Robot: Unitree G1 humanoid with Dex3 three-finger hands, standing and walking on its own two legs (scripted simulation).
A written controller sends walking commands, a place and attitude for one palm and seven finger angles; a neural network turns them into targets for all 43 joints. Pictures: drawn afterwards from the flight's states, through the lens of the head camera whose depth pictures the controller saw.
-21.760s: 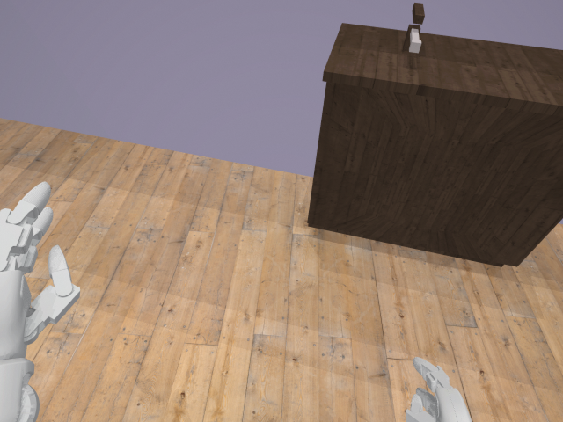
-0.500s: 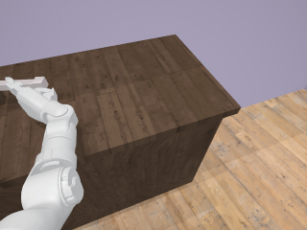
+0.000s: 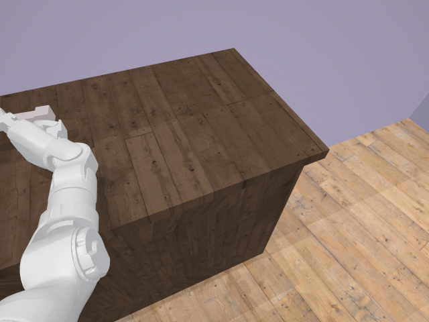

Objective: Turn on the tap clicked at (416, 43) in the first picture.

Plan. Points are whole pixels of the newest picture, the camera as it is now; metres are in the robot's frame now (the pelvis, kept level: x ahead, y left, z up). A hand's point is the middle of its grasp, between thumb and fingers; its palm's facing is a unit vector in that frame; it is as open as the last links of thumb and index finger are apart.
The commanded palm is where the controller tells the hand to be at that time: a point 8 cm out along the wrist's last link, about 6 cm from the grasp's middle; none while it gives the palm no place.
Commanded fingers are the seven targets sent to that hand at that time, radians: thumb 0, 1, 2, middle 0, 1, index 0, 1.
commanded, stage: lift the hand up off the lever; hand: left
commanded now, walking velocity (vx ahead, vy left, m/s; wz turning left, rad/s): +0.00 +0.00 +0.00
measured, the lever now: (45, 116) +0.49 +0.32 +0.12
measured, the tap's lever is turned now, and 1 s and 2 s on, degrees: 84 80 81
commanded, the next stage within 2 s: none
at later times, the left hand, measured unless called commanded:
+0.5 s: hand (49, 124) +0.45 +0.28 +0.14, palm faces +0.86 -0.51 -0.03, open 7.8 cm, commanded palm +0.39 +0.29 +0.15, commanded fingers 0.00 0.90 0.90 -0.15 -0.15 -0.15 -0.15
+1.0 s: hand (49, 115) +0.43 +0.26 +0.18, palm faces +0.84 -0.54 -0.04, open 7.8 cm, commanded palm +0.37 +0.28 +0.17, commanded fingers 0.00 0.90 0.90 -0.15 -0.15 -0.15 -0.15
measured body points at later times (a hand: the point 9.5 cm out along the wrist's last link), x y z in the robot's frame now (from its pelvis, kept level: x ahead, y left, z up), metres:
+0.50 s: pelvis +0.01 +0.01 +0.01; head +0.04 +0.00 +0.46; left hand +0.40 +0.31 +0.15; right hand +0.11 -0.25 -0.12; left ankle +0.01 +0.14 -0.72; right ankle -0.03 -0.10 -0.72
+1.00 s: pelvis +0.01 -0.01 +0.01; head +0.01 -0.02 +0.46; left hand +0.38 +0.29 +0.18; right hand +0.11 -0.26 -0.12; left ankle +0.01 +0.14 -0.72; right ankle -0.03 -0.10 -0.72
